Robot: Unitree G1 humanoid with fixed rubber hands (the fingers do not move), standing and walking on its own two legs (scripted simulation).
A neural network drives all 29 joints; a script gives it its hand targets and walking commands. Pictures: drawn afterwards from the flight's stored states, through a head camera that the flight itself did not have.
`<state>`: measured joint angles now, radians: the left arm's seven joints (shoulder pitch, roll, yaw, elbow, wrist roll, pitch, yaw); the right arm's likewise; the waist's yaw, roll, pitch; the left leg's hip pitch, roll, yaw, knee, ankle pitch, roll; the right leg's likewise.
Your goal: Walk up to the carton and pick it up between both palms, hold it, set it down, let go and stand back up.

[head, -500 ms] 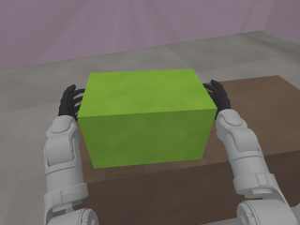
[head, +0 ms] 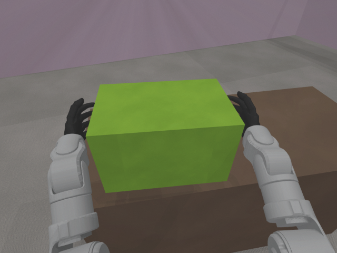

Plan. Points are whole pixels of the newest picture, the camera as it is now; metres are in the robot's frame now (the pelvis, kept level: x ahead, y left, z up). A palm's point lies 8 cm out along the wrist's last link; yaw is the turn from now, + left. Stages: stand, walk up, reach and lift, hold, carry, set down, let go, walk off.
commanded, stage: hold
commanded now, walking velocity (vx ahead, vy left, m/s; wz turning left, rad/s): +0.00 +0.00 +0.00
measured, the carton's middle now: (163, 132) +0.39 +0.00 +0.14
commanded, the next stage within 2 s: none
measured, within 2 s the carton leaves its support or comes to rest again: neither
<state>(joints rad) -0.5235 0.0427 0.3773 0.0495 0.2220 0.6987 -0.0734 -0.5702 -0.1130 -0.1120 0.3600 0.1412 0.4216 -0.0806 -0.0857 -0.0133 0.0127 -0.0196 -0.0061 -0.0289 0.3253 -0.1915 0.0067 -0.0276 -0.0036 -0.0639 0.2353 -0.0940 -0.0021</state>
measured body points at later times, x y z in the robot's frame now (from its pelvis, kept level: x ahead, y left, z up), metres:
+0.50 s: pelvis +0.00 +0.00 +0.00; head -0.04 +0.01 +0.45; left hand +0.36 +0.20 +0.19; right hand +0.37 -0.19 +0.18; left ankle +0.00 +0.11 -0.75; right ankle +0.03 -0.12 -0.75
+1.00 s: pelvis +0.00 +0.00 +0.00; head -0.04 +0.01 +0.45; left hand +0.36 +0.20 +0.18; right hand +0.36 -0.19 +0.18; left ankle +0.00 +0.11 -0.75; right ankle +0.03 -0.12 -0.75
